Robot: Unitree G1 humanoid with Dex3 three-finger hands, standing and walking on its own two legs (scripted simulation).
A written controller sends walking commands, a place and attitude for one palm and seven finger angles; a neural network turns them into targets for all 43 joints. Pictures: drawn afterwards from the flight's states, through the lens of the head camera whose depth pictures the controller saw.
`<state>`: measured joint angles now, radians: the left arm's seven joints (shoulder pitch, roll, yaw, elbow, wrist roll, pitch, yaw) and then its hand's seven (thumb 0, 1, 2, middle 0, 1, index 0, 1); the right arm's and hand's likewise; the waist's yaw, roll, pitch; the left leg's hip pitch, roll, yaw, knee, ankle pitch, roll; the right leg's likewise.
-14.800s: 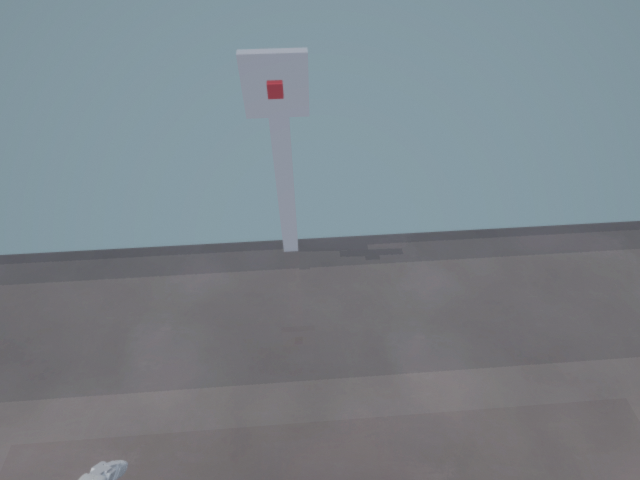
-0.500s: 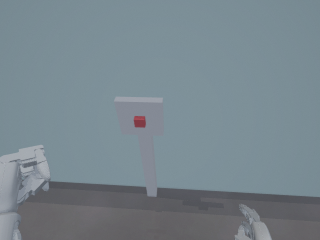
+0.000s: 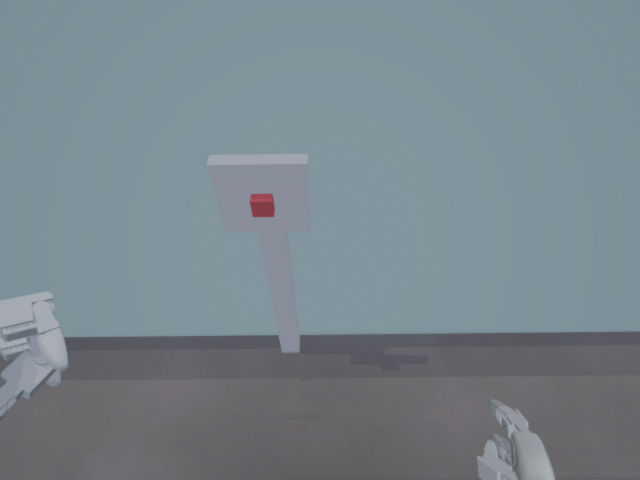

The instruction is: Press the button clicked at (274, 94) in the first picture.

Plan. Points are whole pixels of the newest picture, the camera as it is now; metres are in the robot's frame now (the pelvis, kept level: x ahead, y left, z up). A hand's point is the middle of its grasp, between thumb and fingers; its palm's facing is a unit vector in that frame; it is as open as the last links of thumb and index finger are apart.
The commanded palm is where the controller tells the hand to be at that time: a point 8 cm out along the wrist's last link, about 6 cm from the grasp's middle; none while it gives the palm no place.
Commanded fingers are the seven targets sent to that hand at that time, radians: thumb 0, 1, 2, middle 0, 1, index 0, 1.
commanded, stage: step back with the hand held close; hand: left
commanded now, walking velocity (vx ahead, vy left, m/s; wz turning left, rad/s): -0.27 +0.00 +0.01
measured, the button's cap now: (262, 204) +0.60 +0.15 -0.04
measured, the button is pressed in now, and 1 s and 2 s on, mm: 0 0 0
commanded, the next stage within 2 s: stop stepping back and stand still in 1.04 s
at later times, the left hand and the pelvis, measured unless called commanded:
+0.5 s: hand (37, 405) +0.15 +0.23 +0.17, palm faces +0.43 -0.77 -0.47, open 3.1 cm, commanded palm +0.08 +0.27 +0.18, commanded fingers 0.00 0.90 0.90 -1.30 -1.50 -1.30 -1.50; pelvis -0.04 -0.01 -0.02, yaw +2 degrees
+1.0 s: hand out of the picture +0.09 +0.21 +0.17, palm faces +0.25 -0.83 -0.50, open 3.1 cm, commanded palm +0.02 +0.26 +0.18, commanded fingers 0.00 0.90 0.90 -1.30 -1.50 -1.30 -1.50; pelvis -0.11 -0.02 +0.00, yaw +0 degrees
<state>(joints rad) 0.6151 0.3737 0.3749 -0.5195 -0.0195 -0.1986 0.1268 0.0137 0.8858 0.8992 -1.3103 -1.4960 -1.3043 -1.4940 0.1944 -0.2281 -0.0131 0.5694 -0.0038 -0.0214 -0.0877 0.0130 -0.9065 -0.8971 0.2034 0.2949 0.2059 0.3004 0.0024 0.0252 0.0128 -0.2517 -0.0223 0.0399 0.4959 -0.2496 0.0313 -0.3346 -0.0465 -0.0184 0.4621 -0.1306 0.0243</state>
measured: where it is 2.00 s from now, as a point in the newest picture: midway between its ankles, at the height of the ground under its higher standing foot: outside the picture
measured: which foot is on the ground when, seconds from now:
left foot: down 0.00-0.94, up 0.96-1.00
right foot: down 0.00-0.62, up 0.64-0.76, down 0.78-1.00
